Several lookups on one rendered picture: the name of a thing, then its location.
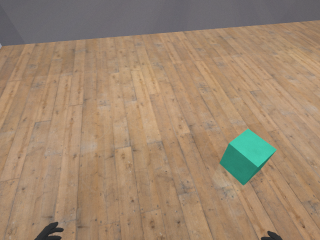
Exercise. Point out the left robot hand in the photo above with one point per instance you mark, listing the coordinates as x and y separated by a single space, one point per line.
49 229

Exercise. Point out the carton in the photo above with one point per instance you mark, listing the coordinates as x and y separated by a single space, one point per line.
246 155

